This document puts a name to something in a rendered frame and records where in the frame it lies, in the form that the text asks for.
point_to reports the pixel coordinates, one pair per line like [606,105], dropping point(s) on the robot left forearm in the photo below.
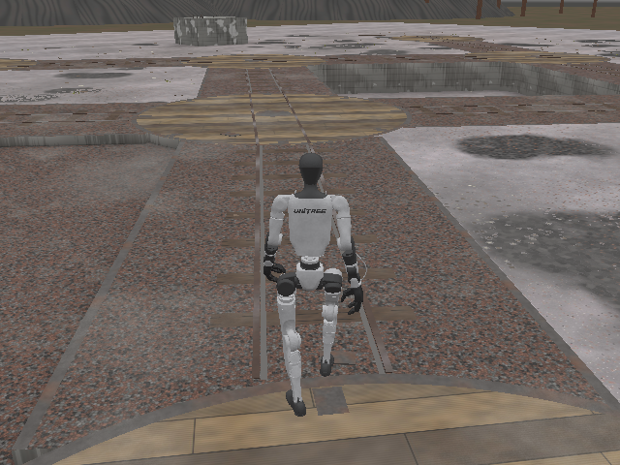
[269,253]

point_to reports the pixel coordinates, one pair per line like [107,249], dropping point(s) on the right robot hand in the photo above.
[358,293]

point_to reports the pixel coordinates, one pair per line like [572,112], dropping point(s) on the robot right forearm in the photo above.
[350,259]

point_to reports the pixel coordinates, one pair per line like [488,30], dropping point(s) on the robot right foot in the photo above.
[326,368]

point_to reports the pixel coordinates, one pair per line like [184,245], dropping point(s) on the right robot upper arm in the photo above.
[343,218]

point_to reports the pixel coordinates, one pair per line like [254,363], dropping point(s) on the left robot hand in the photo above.
[276,268]

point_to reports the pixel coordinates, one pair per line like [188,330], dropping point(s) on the left robot upper arm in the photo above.
[279,205]

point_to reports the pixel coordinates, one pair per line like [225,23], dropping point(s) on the robot right shin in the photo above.
[329,329]

